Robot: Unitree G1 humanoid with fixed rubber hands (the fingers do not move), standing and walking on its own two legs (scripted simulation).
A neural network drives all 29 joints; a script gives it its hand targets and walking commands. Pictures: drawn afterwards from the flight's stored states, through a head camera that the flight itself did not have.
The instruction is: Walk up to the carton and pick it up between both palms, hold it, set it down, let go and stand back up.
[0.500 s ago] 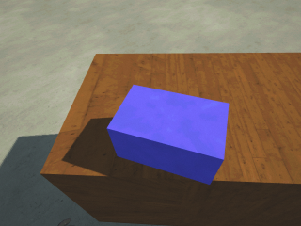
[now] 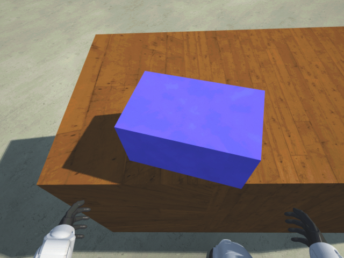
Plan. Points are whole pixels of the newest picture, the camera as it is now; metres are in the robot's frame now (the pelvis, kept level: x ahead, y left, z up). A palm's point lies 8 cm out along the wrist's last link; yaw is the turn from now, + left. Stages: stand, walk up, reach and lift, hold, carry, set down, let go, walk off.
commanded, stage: reach and lift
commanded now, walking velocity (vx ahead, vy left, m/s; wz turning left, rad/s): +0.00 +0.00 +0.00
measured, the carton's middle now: (191, 128) +0.41 -0.02 +0.04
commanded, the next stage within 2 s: none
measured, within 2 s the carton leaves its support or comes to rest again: neither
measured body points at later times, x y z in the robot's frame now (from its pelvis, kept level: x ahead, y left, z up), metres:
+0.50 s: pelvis +0.00 +0.01 +0.01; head -0.04 +0.00 +0.46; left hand +0.16 +0.29 -0.04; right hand +0.15 -0.26 -0.05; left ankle -0.05 +0.16 -0.71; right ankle +0.08 -0.14 -0.71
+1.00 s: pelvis +0.01 +0.01 +0.02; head +0.01 +0.00 +0.47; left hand +0.18 +0.30 +0.01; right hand +0.19 -0.23 +0.00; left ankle -0.05 +0.16 -0.71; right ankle +0.07 -0.14 -0.71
